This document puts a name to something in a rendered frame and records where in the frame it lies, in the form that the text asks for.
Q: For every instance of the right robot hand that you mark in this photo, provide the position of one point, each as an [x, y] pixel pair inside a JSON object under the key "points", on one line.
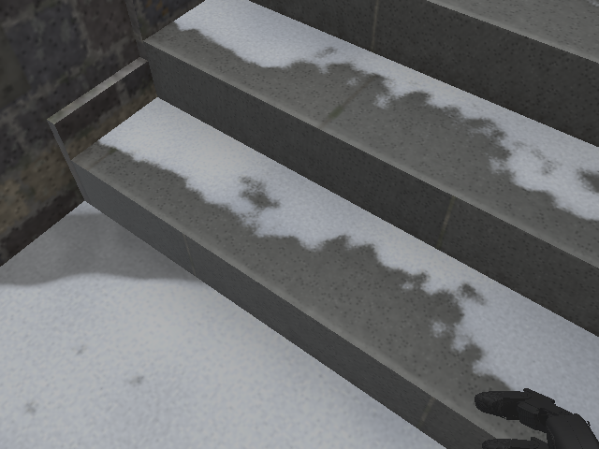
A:
{"points": [[564, 429]]}

